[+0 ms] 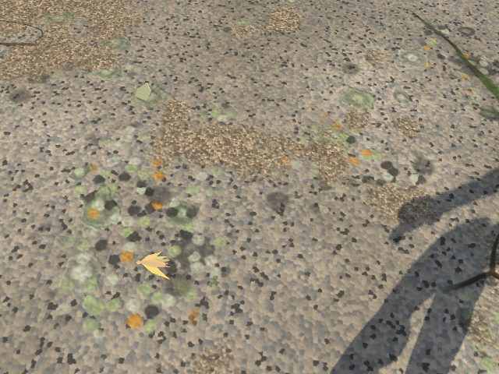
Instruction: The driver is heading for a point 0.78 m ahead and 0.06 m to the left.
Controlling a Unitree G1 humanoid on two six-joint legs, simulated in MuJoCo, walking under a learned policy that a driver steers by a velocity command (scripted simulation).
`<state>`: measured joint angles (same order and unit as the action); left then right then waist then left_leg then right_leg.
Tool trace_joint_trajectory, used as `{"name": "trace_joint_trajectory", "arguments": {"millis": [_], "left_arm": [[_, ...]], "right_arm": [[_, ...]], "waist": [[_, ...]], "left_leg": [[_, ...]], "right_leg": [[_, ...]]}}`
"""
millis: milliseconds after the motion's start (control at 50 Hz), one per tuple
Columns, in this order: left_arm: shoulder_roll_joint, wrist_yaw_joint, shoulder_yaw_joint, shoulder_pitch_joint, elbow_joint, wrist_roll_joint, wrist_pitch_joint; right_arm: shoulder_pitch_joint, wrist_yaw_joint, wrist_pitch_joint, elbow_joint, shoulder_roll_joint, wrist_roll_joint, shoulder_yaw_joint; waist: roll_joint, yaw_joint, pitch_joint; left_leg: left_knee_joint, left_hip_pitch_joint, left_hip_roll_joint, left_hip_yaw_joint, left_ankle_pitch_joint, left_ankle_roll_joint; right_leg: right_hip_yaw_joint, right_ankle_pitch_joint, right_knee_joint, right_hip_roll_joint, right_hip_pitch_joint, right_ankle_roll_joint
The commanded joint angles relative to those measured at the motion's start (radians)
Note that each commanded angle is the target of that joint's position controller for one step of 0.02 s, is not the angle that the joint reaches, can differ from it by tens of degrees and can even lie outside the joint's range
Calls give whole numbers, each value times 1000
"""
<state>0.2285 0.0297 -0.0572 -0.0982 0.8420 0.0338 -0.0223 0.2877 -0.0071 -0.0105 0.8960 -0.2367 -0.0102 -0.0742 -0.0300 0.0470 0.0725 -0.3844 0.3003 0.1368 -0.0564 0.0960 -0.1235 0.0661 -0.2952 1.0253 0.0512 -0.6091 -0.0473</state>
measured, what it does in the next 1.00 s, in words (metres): steps on the spot: right foot, then left foot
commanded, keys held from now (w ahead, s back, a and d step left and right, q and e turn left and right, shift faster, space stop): q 0.26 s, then no key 0.66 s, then w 0.08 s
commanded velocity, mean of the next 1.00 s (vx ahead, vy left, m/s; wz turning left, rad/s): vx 0.03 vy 0.00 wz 0.28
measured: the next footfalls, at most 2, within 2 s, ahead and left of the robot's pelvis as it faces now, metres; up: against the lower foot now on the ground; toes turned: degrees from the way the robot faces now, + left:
right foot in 0.32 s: +0.09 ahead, -0.14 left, +0.00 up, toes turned +17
left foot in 0.72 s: -0.01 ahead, +0.05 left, +0.00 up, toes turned +11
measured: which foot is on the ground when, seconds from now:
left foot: down 0.00-0.32, up 0.34-0.70, down 0.72-1.00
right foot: up 0.00-0.30, down 0.32-0.98, up 1.00-1.00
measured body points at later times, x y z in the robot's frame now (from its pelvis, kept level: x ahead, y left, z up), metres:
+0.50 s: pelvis +0.03 -0.07 +0.01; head +0.06 -0.09 +0.45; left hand +0.07 +0.23 -0.09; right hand +0.19 -0.32 -0.13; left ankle -0.03 +0.06 -0.67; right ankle +0.05 -0.15 -0.74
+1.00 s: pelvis +0.01 -0.05 +0.00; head +0.01 -0.05 +0.45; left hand -0.02 +0.21 -0.14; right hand +0.14 -0.28 -0.14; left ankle -0.05 +0.04 -0.74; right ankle +0.05 -0.15 -0.74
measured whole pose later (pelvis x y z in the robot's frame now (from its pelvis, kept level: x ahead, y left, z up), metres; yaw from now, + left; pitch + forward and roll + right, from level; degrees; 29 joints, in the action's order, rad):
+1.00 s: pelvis +0.01 -0.05 +0.00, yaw +15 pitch -2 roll +0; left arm 0.25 0.01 -0.02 -0.27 0.98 0.02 -0.02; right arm 0.21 -0.03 0.01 1.01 -0.23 -0.01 0.00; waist -0.02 -0.02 0.02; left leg -0.38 0.09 0.05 -0.06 0.26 -0.04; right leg 0.03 -0.27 0.44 -0.02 -0.18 0.03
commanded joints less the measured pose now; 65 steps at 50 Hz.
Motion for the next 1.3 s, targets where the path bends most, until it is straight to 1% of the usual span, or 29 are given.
{"name": "trace_joint_trajectory", "arguments": {"millis": [20, 200, 260, 300, 320, 340, 360, 380, 420, 500, 660, 700, 720, 740, 760, 780, 820, 920, 960, 1020, 1060, 1120, 1160, 1200, 1220, 1240, 1260, 1280, 1300], "left_arm": [[90, 6, -22, -36, -54, -3, -11], [101, 16, -7, 2, -113, -30, 8], [112, 21, -3, -54, -119, -43, 19], [111, 27, 0, -151, -98, -40, 28], [150, 34, -9, -152, -99, -28, 33], [216, 40, -15, -102, -130, -14, 30], [263, 30, -23, -52, -153, 0, 22], [215, 21, -15, -78, -144, -7, 24], [143, 6, 5, -9, -152, -18, 29], [143, 6, 11, -91, -125, -16, 37], [179, -5, 5, -167, -53, -11, 25], [171, -5, 7, -160, -37, -18, 22], [149, -8, 15, -170, -40, -22, 31], [126, -15, 18, -193, -50, -24, 38], [82, -10, 31, -198, -21, -32, 28], [112, -5, 26, -176, -3, -23, 21], [140, -9, 17, -144, 17, -23, 18], [110, -11, 26, -175, 91, -23, 18], [112, -13, 24, -170, 108, -18, 14], [99, -27, 23, -113, 82, 3, 12], [96, -34, 23, -90, 64, 3, 27], [109, -50, 14, -96, 52, -4, 57], [96, -52, 12, -125, 56, -12, 68], [85, -45, 5, -284, 117, -15, 71], [117, -34, -6, -384, 149, -10, 78], [210, -24, -25, -497, 160, 0, 87], [248, -30, -34, -528, 188, -9, 79], [198, -32, -20, -409, 155, -9, 77], [159, -38, -10, -318, 123, -13, 86]], "right_arm": [[38, -9, 6, -68, -163, 0, -39], [41, -6, 30, -108, -189, -15, -53], [3, 2, 38, -124, -196, -12, -56], [-48, 3, 45, -136, -184, 0, -52], [-39, -1, 44, -143, -150, 7, -41], [49, -4, 42, -143, -75, 5, -22], [18, -13, 43, -146, -156, -8, -43], [12, -12, 42, -141, -185, -25, -48], [29, -2, 51, -108, -167, -17, -45], [-16, 9, 65, -101, -137, -5, -24], [-71, -16, 71, -58, -105, 18, 18], [-25, -26, 54, -23, -102, 10, 25], [-27, -33, 41, -19, -138, -4, 22], [-36, -37, 30, -21, -193, -19, 18], [-104, -27, 26, -6, -152, 2, 34], [-137, -19, 19, -12, -114, 3, 44], [-107, -21, 13, 21, -116, -3, 49], [-75, -29, 7, 82, -108, 4, 57], [-50, -29, 13, 102, -136, 2, 48], [14, -22, 26, 116, -199, -2, 18], [17, -17, 15, 116, -177, -10, 15], [6, -11, -13, 116, -174, -7, 8], [-14, -7, -23, 114, -171, -2, 5], [-46, -3, -24, 103, -164, 2, 4], [-54, -2, -31, 92, -130, -7, 14], [-66, 8, -40, 54, -33, -3, 42], [-87, 12, -41, 35, -92, -17, 27], [-96, 19, -42, 33, -121, -26, 20], [-81, 33, -46, 49, -105, -22, 24]], "waist": [[118, -17, -128], [147, 0, -120], [158, -24, -131], [141, -78, -134], [75, -65, -128], [-137, -3, -145], [-170, -22, -81], [-86, -13, -80], [-49, 21, -56], [-103, -24, -94], [-155, -64, -94], [-105, -28, -100], [-58, -41, -133], [60, -79, -147], [147, -94, -102], [133, -83, -63], [122, -59, -37], [70, -62, -13], [91, -51, -17], [183, -11, 90], [175, -9, 125], [142, -34, 81], [146, -61, 57], [92, -131, 31], [6, -167, 7], [-242, -199, -56], [-238, -176, -5], [-98, -106, 81], [-36, -66, 101]], "left_leg": [[119, -127, -277, -328, -61, -83], [58, -170, -265, -465, -120, -103], [34, -151, -249, -507, -203, -80], [-6, -84, -199, -474, -128, -19], [-70, 1, -138, -420, 45, 34], [-275, 100, -17, -239, 349, 90], [-456, 213, 72, -97, 505, 106], [-596, 167, 11, -119, 474, 116], [-683, 144, 1, -116, 363, 134], [-653, 153, -6, -90, 329, 171], [-116, -77, -69, 31, 301, 146], [135, -238, -106, 6, 38, 119], [137, -349, -183, -79, -34, 101], [76, -403, -310, -195, -237, 70], [56, -223, -334, -178, -249, 20], [74, -187, -287, -162, -128, 37], [94, -161, -236, -132, -45, 64], [109, -152, -222, -123, 23, 64], [143, -137, -210, -147, 323, 37], [269, -98, -342, -352, 761, -77], [314, -107, -416, -426, 691, -126], [282, -180, -383, -327, 496, -112], [243, -109, -336, -239, 415, -86], [119, 68, -273, -162, 412, -56], [-31, 180, -221, -104, 394, -30], [-380, 308, -97, 49, 404, 22], [-573, 411, -63, 41, 470, 14], [-672, 428, -136, -9, 377, -1], [-678, 404, -175, -13, 273, 1]], "right_leg": [[3, 16, -24, -13, -12, -12], [21, -111, -242, -90, 109, 24], [19, -125, -388, -117, 236, 45], [-5, 15, -636, -110, 409, 62], [78, 50, -755, -24, 501, 84], [326, 73, -822, 230, 573, 145], [459, 274, -809, 335, 451, 270], [424, 372, -783, 329, 402, 311], [216, 444, -744, 183, 388, 246], [123, 643, -694, 131, 508, 236], [158, 594, -653, 129, 541, 232], [152, 572, -623, 119, 474, 177], [147, 464, -619, 106, 399, 134], [81, 274, -584, 41, 327, 105], [30, 100, -677, -7, 425, 97], [40, 129, -685, -7, 456, 90], [46, 215, -683, 3, 479, 91], [49, 205, -702, 12, 472, 81], [8, 11, -647, -35, 447, 85], [-98, -174, -411, -97, 224, 98], [-80, -150, -276, -41, 134, 105], [-79, -135, -300, -12, 126, 111], [-115, -77, -420, -34, 284, 117], [-167, 18, -579, -93, 580, 117], [-71, -50, -644, -41, 729, 122], [337, -371, -849, 222, 827, 177], [608, -556, -954, 343, 728, 255], [554, -561, -950, 328, 625, 263], [448, -443, -944, 275, 567, 243]]}}
Velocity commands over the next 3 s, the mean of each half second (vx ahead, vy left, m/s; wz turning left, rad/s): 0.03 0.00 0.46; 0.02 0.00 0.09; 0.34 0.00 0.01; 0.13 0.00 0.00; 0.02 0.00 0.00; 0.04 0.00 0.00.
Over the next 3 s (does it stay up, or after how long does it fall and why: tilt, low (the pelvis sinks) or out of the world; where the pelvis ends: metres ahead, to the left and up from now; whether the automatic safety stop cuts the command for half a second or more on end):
stays up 0.37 -0.03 0.00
